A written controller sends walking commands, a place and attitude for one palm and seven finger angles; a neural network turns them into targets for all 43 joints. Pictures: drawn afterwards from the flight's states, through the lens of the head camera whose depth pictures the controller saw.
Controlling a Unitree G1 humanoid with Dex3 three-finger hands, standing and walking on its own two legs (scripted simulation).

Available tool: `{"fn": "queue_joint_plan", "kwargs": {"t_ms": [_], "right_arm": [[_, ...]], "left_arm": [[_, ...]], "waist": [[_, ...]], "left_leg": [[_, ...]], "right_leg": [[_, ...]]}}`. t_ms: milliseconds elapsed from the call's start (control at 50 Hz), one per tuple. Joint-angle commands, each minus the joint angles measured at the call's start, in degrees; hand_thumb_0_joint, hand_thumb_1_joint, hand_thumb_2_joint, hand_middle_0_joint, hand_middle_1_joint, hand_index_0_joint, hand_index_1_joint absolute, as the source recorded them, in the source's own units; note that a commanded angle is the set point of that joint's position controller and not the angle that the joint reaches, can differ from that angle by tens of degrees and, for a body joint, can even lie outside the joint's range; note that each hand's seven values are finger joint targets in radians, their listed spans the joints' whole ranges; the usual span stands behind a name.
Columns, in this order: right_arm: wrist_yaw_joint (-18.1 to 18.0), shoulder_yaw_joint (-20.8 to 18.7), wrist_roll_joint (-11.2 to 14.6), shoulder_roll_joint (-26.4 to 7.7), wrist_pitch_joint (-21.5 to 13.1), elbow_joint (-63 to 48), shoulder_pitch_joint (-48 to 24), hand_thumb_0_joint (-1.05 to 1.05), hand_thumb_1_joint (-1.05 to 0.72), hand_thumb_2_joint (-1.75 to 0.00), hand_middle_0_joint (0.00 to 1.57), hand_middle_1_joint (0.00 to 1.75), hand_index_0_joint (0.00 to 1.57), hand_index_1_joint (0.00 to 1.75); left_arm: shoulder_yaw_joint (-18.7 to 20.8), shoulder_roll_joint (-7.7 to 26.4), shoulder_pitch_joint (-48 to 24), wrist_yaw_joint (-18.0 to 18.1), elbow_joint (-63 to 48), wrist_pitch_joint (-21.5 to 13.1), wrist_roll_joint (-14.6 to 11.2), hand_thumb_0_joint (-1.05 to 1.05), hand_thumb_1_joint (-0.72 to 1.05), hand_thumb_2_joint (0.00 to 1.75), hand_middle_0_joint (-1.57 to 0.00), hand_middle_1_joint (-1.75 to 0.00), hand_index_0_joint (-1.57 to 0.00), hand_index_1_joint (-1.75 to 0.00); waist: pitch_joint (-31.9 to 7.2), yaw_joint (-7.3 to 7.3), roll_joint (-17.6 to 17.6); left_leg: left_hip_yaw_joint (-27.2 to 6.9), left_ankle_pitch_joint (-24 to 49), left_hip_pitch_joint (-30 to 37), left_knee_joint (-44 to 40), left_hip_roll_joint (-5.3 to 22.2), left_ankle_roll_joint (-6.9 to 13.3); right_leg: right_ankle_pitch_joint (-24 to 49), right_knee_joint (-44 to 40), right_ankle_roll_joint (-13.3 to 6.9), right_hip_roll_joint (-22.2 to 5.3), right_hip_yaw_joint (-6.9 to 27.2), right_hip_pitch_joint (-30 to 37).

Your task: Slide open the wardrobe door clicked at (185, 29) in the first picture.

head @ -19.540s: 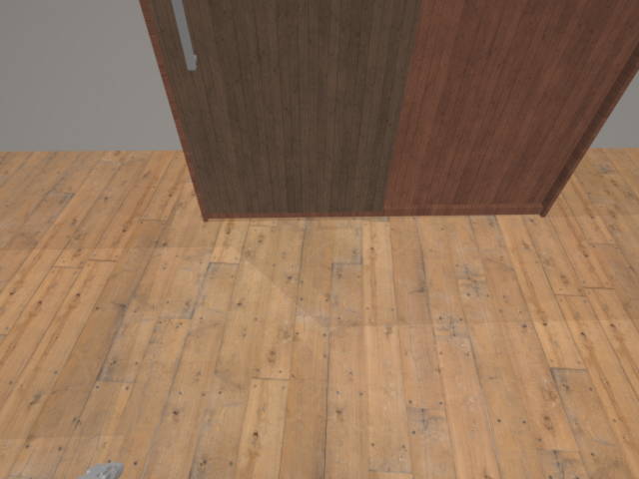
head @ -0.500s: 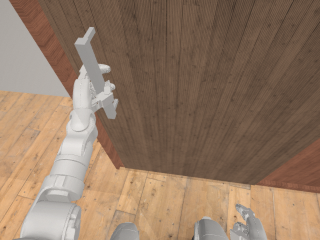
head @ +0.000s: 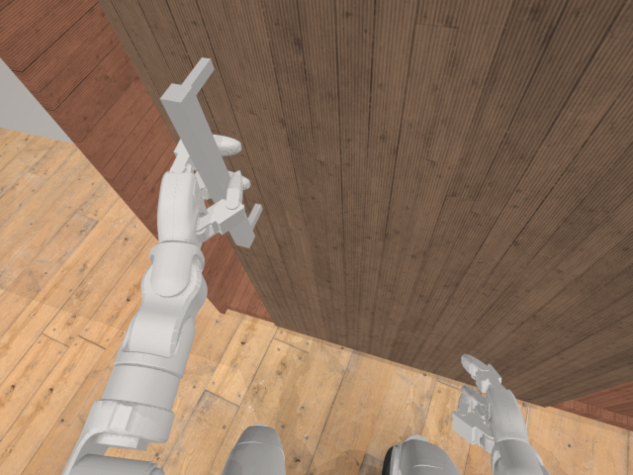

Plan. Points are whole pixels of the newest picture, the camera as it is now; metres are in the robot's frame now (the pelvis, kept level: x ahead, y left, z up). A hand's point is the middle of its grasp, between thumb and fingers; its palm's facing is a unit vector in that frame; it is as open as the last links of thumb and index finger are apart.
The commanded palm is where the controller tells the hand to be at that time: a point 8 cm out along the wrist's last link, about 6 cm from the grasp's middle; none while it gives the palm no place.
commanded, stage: step sideways, sliding the door along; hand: left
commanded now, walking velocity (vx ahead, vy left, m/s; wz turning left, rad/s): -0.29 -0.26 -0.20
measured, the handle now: (227, 170) +0.42 +0.18 +0.10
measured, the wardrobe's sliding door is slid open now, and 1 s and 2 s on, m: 0.19 0.59 0.67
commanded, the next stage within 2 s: stop walking and hold the door there in 1.90 s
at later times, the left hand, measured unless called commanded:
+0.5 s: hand (418, 250) +0.33 -0.05 +0.11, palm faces +0.09 -0.98 -0.15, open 6.1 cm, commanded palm +0.30 -0.04 +0.11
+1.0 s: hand (624, 298) +0.30 -0.23 +0.11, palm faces +0.08 -0.99 -0.10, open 6.0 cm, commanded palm +0.27 -0.22 +0.11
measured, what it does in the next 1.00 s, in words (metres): steps to the right: left foot, then right foot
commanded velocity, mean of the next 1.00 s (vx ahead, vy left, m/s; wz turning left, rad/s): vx -0.02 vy -0.30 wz -0.11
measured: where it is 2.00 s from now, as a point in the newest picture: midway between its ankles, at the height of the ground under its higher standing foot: outside the picture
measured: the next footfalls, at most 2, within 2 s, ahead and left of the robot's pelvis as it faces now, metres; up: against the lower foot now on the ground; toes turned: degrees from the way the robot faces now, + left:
left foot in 0.12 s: +0.03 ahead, +0.13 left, +0.00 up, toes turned +8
right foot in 0.36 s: +0.07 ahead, -0.27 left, +0.00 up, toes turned -7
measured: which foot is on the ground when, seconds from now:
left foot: up 0.00-0.10, down 0.12-0.38, up 0.40-0.54, down 0.56-0.82, up 0.84-0.98, down 1.00-1.00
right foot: down 0.00-0.12, up 0.14-0.34, down 0.36-0.56, up 0.58-0.80, down 0.82-0.98, up 1.00-1.00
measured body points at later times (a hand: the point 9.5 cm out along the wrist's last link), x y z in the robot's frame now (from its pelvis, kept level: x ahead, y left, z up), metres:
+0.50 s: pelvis -0.03 -0.16 +0.01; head +0.06 -0.19 +0.45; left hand +0.32 +0.00 +0.12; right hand +0.17 -0.39 -0.10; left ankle -0.04 +0.01 -0.67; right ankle +0.03 -0.26 -0.71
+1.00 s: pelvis -0.09 -0.34 +0.01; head -0.02 -0.36 +0.45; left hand +0.29 -0.18 +0.12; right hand +0.06 -0.59 -0.11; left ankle -0.07 -0.20 -0.72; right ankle -0.06 -0.43 -0.71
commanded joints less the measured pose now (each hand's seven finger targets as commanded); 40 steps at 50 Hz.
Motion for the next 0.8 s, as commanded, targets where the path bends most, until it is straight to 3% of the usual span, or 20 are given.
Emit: {"fn": "queue_joint_plan", "kwargs": {"t_ms": [0,60,80,100,120,140,180,280,320,360,380,440,500,520,540,560,620,700,760,780], "right_arm": [[-1.7,-1.8,-0.7,-2.1,-4.0,-7.3,-2.6,0.00,-0.90,-0.90,0.20,0.30,0.20,0.30],[-1.5,-1.8,-0.7,-3.1,-2.4,-5.3,-1.0,0.00,-0.90,-0.90,0.20,0.30,0.20,0.30],[-1.6,-3.0,-1.2,-5.2,-1.3,-6.1,-1.1,0.00,-0.90,-0.90,0.20,0.30,0.20,0.30],[-0.9,-4.5,-1.7,-8.0,-0.9,-8.0,-2.1,0.00,-0.90,-0.90,0.20,0.30,0.20,0.30],[1.0,-4.2,-1.6,-8.8,-0.5,-8.5,-2.8,0.00,-0.90,-0.90,0.20,0.30,0.20,0.30],[0.7,-4.5,-1.8,-8.8,-0.4,-9.1,-3.7,0.00,-0.90,-0.90,0.20,0.30,0.20,0.30],[0.7,-3.3,-1.9,-7.4,-0.5,-7.6,-2.8,0.00,-0.90,-0.90,0.20,0.30,0.20,0.30],[0.1,-3.3,-1.2,-6.9,-1.0,-9.2,-0.7,0.00,-0.90,-0.90,0.20,0.30,0.20,0.30],[0.1,-2.5,0.2,-4.6,-1.8,-9.8,-0.8,0.00,-0.90,-0.90,0.20,0.30,0.20,0.30],[-0.7,-0.3,-0.3,-0.4,-2.6,-9.9,-5.5,0.00,-0.90,-0.90,0.20,0.30,0.20,0.30],[-1.6,-2.2,-1.4,-2.6,-2.3,-9.1,-3.3,0.00,-0.90,-0.90,0.20,0.30,0.20,0.30],[-2.1,-1.2,-1.7,-1.7,-3.5,-5.6,-2.9,0.00,-0.90,-0.90,0.20,0.30,0.20,0.30],[-2.5,-2.3,-1.8,-3.5,-0.5,-5.3,-0.1,0.00,-0.90,-0.90,0.20,0.30,0.20,0.30],[-2.7,-3.3,-2.2,-5.4,0.0,-6.3,-0.5,0.00,-0.90,-0.90,0.20,0.30,0.20,0.30],[-2.1,-3.8,-2.0,-7.9,0.6,-7.8,-1.9,0.00,-0.90,-0.90,0.20,0.30,0.20,0.30],[-0.4,-3.4,-1.9,-8.7,0.9,-8.1,-3.9,0.00,-0.90,-0.90,0.20,0.30,0.20,0.30],[-0.4,-2.8,-2.1,-7.9,1.0,-6.2,-3.4,0.00,-0.90,-0.90,0.20,0.30,0.20,0.30],[-0.3,-3.5,-1.3,-8.3,0.7,-7.0,-0.3,0.00,-0.90,-0.90,0.20,0.30,0.20,0.30],[-0.6,-2.8,0.2,-6.5,0.1,-7.8,-0.7,0.00,-0.90,-0.90,0.20,0.30,0.20,0.30],[-0.8,-2.0,0.8,-4.2,-0.2,-7.9,-2.0,0.00,-0.90,-0.90,0.20,0.30,0.20,0.30]], "left_arm": [[-13.4,-3.2,-17.7,-4.7,-27.5,-7.7,3.9,0.00,0.90,0.90,-0.45,-1.40,-0.45,-1.40],[-13.5,-3.9,-18.8,-3.5,-27.0,-10.0,3.3,0.00,0.90,0.90,-0.45,-1.40,-0.45,-1.40],[-12.8,-2.3,-19.3,-3.8,-28.4,-10.6,2.7,0.00,0.90,0.90,-0.45,-1.40,-0.45,-1.40],[-12.3,-2.9,-19.1,-4.7,-29.2,-10.3,2.2,0.00,0.90,0.90,-0.45,-1.40,-0.45,-1.40],[-11.2,-3.0,-19.2,-4.7,-26.0,-9.7,3.4,0.00,0.90,0.90,-0.45,-1.40,-0.45,-1.40],[-9.3,-3.3,-17.3,-4.4,-22.4,-8.8,3.9,0.00,0.90,0.90,-0.45,-1.40,-0.45,-1.40],[-12.7,-4.9,-18.9,-5.4,-23.0,-8.6,3.9,0.00,0.90,0.90,-0.45,-1.40,-0.45,-1.40],[-11.8,-3.7,-16.1,-5.2,-23.2,-7.9,3.9,0.00,0.90,0.90,-0.45,-1.40,-0.45,-1.40],[-11.8,-2.6,-15.0,-4.9,-25.2,-8.3,4.3,0.00,0.90,0.90,-0.45,-1.40,-0.45,-1.40],[-11.1,0.6,-13.9,-3.9,-28.2,-8.0,4.6,0.00,0.90,0.90,-0.45,-1.40,-0.45,-1.40],[-8.9,1.9,-5.7,-3.8,-24.7,-7.4,4.5,0.00,0.90,0.90,-0.45,-1.40,-0.45,-1.40],[-8.3,0.8,-12.6,-2.6,-32.1,-8.6,3.8,0.00,0.90,0.90,-0.45,-1.40,-0.45,-1.40],[-5.3,3.8,-11.8,-2.4,-28.2,-10.0,3.5,0.00,0.90,0.90,-0.45,-1.40,-0.45,-1.40],[-5.8,3.4,-13.2,-3.0,-29.0,-10.1,2.8,0.00,0.90,0.90,-0.45,-1.40,-0.45,-1.40],[-6.6,2.3,-12.9,-3.7,-27.9,-9.4,2.3,0.00,0.90,0.90,-0.45,-1.40,-0.45,-1.40],[-6.7,0.4,-11.9,-4.0,-23.3,-8.7,3.7,0.00,0.90,0.90,-0.45,-1.40,-0.45,-1.40],[-9.1,-0.6,-17.6,-5.4,-22.8,-7.3,3.2,0.00,0.90,0.90,-0.45,-1.40,-0.45,-1.40],[-8.9,-1.2,-18.9,-5.0,-19.4,-6.0,2.6,0.00,0.90,0.90,-0.45,-1.40,-0.45,-1.40],[-9.3,-1.5,-19.2,-4.3,-19.1,-5.7,2.6,0.00,0.90,0.90,-0.45,-1.40,-0.45,-1.40],[-8.8,0.3,-20.5,-3.7,-20.1,-5.7,3.1,0.00,0.90,0.90,-0.45,-1.40,-0.45,-1.40]], "waist": [[-34.7,-4.52,-24.8],[-35.8,-7.64,-15.8],[-37.7,-7.81,-10.4],[-38.2,-6.06,2.6],[-36.1,-5.16,-0.3],[-33.6,-5.30,6.1],[-26.5,-5.80,8.6],[-29.7,-6.49,8.0],[-30.7,-5.70,0.6],[-28.6,-5.24,-16.5],[-33.2,-2.22,-26.9],[-35.4,-4.85,-18.5],[-37.7,-6.74,-14.7],[-36.7,-6.76,-6.4],[-34.1,-5.60,8.3],[-31.9,-4.34,3.2],[-23.6,-5.01,9.8],[-27.3,-5.48,10.0],[-29.7,-5.37,2.4],[-29.9,-5.17,-9.1]], "left_leg": [[3.1,-15.0,-9.4,14.8,-10.3,2.1],[5.5,10.2,7.4,-15.1,-5.4,2.5],[-0.2,38.0,23.1,-19.9,2.9,6.0],[-14.0,64.3,31.4,-19.1,18.5,14.3],[-11.9,61.5,31.5,-19.3,19.6,17.3],[-12.5,54.0,27.8,-19.5,20.7,18.1],[-4.2,49.7,23.8,-20.0,17.5,15.7],[8.8,45.2,20.5,-14.9,9.0,7.9],[12.3,34.5,16.8,-6.1,2.2,7.9],[13.7,-5.4,-2.3,4.9,-6.7,1.4],[9.5,-13.5,-4.3,15.0,-10.8,1.3],[5.1,-13.4,-9.0,7.4,-8.9,1.6],[8.1,12.2,12.3,-15.7,-5.9,2.6],[-1.0,30.7,23.8,-20.0,4.3,7.4],[-15.8,49.5,27.0,-23.7,21.0,15.3],[-17.1,37.5,21.7,-25.6,22.3,18.5],[-3.8,38.5,18.3,-23.2,17.9,15.4],[8.0,39.6,15.2,-18.7,11.0,9.5],[10.3,28.7,11.7,-8.4,3.9,7.1],[12.9,15.5,4.3,0.1,-1.5,7.0]], "right_leg": [[70.1,-7.1,-9.9,-16.3,19.7,26.8],[58.7,1.2,-6.1,-11.5,11.0,19.2],[38.4,6.6,-1.4,-7.0,7.5,5.2],[-4.8,16.8,2.4,-1.1,5.3,-9.7],[-14.9,24.9,1.7,0.0,9.3,-13.3],[-16.3,26.8,2.0,-1.1,9.6,-16.9],[-13.5,22.7,2.4,-4.2,8.8,-17.0],[-3.2,-2.0,2.9,1.0,-0.5,2.3],[15.5,-15.8,2.7,0.8,-1.3,10.2],[53.3,-14.3,-3.6,-12.9,13.1,15.4],[55.9,-14.2,-6.4,-14.4,19.8,17.1],[65.4,-7.6,-10.4,-15.1,19.0,26.9],[47.9,-0.7,-5.1,-9.7,12.0,13.7],[27.4,3.9,-0.9,-5.5,9.4,-0.8],[-10.9,15.8,3.1,-0.4,6.1,-12.3],[-12.9,26.0,2.4,1.0,10.9,-12.7],[-9.9,22.7,2.8,-4.6,9.6,-16.7],[-7.3,3.6,2.5,-0.6,0.8,0.7],[6.7,-13.2,2.6,1.4,-2.6,11.4],[20.5,-17.9,0.0,-5.1,3.7,15.5]]}}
